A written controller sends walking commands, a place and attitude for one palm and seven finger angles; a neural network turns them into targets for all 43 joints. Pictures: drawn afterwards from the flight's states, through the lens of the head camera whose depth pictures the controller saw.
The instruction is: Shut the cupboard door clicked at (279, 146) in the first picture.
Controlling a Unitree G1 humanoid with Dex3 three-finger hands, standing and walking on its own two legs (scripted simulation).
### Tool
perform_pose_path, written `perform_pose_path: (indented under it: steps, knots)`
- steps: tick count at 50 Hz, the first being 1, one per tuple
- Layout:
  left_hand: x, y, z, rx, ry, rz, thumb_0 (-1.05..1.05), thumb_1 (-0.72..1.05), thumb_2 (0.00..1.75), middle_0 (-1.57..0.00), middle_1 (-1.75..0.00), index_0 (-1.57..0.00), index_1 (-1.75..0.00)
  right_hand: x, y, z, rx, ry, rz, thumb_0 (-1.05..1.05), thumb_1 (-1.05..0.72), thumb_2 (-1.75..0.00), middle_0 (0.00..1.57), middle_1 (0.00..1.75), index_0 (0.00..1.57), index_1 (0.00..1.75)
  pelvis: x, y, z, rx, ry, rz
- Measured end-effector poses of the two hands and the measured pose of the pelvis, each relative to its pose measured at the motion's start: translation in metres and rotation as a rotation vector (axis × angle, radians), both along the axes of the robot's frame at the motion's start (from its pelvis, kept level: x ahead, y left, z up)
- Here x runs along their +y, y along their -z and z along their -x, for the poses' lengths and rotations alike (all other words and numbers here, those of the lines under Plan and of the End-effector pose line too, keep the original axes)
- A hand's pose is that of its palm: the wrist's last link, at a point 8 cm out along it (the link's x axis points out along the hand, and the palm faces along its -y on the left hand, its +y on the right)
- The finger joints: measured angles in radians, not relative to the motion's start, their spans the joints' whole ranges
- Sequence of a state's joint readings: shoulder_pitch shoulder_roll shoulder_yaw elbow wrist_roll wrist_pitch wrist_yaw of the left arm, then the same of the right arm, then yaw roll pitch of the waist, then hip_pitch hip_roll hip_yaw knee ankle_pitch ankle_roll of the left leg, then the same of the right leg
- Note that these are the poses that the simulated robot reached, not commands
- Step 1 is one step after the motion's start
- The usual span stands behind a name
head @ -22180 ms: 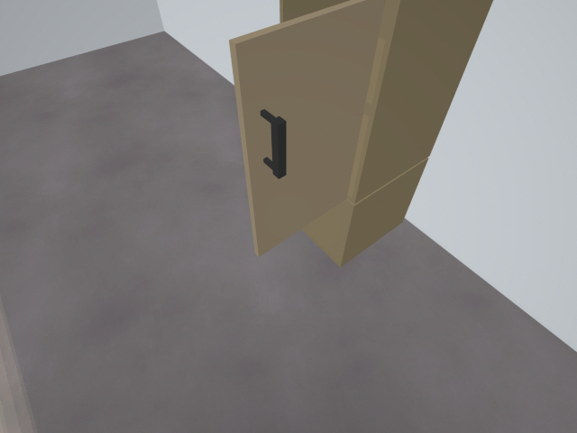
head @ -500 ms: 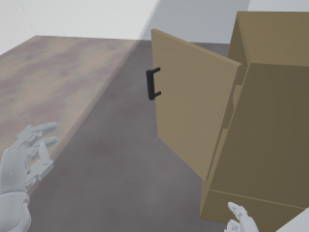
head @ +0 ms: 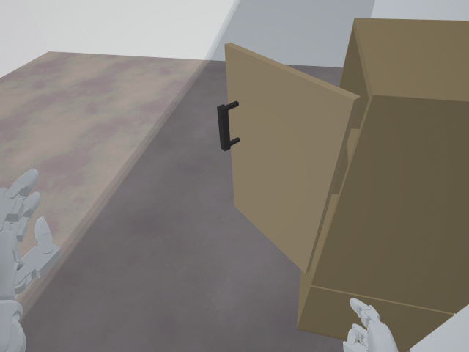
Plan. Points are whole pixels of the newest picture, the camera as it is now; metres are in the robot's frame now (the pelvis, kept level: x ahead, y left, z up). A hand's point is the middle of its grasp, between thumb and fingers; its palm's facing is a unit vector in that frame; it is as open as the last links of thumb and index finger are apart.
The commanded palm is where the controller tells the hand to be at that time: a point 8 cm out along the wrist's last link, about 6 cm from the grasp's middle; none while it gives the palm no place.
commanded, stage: step back with the hand held close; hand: left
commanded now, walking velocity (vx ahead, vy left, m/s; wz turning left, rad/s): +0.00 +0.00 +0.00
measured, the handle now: (229, 126) +0.66 +0.10 +0.04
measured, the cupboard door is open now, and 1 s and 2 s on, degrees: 51 51 51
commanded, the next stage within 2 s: stop stepping back and stand still in 1.58 s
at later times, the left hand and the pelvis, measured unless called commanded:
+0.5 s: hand (33, 263) +0.17 +0.29 +0.15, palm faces +0.39 -0.77 -0.50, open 7.4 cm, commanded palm +0.11 +0.32 +0.17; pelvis -0.04 +0.02 -0.01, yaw -1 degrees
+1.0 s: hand out of the picture +0.11 +0.29 +0.16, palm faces +0.50 -0.74 -0.45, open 7.4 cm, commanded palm +0.04 +0.32 +0.17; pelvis -0.09 +0.02 -0.03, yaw +1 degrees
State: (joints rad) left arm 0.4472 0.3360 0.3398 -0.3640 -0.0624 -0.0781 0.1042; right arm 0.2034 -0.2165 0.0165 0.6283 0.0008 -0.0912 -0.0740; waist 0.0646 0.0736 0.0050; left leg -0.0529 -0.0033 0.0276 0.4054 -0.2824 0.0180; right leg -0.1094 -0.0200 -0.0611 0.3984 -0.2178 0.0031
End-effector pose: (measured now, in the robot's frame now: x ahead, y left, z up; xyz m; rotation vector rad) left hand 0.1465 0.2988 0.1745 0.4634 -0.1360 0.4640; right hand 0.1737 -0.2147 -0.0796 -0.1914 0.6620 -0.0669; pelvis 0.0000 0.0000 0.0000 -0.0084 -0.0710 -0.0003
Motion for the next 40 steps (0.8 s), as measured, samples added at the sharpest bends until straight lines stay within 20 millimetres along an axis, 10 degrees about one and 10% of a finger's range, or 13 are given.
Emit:
perform_pose_path:
  steps: [20, 40]
  knots:
    - [0.017, 0.003, 0.003, 0.044, 0.074, -0.106, 0.02, 0.89, 0.90, -0.21, -0.30, -0.21, -0.30, -0.020, 0.005, 0.032, 0.103, 0.136, 0.069, 0.02, -0.90, -0.90, 0.20, 0.30, 0.20, 0.30, 0.019, 0.008, 0.019, 0.093, 0.010, -0.001]
    - [0.030, 0.009, 0.069, -0.121, 0.054, -0.122, 0.01, 0.89, 0.90, -0.21, -0.30, -0.21, -0.30, -0.004, 0.008, 0.104, 0.084, 0.094, 0.103, 0.01, -0.90, -0.90, 0.21, 0.30, 0.20, 0.30, 0.024, 0.023, 0.078, 0.075, 0.003, 0.019]
